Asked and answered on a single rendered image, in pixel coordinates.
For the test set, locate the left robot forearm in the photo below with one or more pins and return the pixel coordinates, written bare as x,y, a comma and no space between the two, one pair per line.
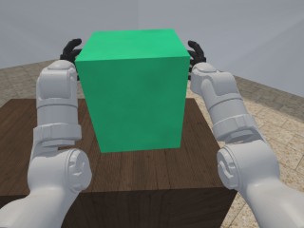
57,109

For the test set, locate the robot right hand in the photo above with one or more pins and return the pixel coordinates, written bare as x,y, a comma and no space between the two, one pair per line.
197,55

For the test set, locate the robot right upper arm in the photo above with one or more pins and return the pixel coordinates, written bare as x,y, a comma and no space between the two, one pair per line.
251,168

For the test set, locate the pedestal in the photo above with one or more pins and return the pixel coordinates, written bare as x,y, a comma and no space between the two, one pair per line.
154,188

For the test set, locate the robot left upper arm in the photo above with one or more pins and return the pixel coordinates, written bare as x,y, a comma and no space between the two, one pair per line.
55,179

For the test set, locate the carton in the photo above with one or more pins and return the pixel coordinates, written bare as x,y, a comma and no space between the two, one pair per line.
135,84

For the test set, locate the right robot forearm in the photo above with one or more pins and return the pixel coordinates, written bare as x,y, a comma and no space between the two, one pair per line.
231,121

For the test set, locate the robot left hand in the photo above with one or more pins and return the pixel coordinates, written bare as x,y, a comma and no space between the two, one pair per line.
69,53

